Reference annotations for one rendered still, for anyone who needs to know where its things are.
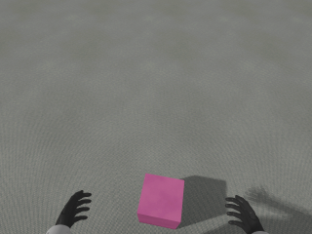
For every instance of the right robot hand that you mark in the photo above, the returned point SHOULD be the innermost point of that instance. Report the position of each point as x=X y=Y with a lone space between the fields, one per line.
x=250 y=222

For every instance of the carton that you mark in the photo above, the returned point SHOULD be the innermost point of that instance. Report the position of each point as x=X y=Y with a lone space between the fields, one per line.
x=160 y=201

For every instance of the left robot hand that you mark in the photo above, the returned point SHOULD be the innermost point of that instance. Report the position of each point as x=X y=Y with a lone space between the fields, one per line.
x=68 y=216

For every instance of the left robot forearm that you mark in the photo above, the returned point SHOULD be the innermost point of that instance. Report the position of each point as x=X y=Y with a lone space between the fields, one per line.
x=59 y=229

